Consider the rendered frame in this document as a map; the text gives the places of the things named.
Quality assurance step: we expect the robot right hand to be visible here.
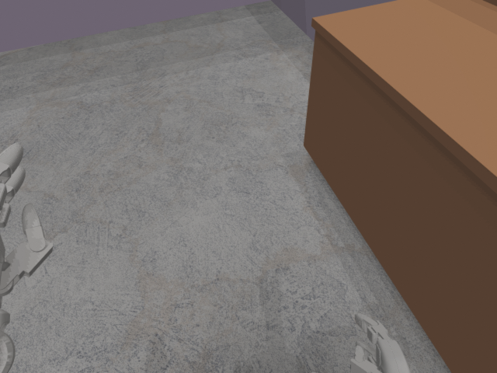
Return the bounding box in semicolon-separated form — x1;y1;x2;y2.
350;313;411;373

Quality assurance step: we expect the left robot forearm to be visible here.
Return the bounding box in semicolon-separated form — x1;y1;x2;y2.
0;309;16;373

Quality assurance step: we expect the counter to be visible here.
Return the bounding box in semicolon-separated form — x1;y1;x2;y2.
304;0;497;373

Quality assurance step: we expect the robot left hand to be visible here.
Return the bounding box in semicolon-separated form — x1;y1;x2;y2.
0;142;53;308

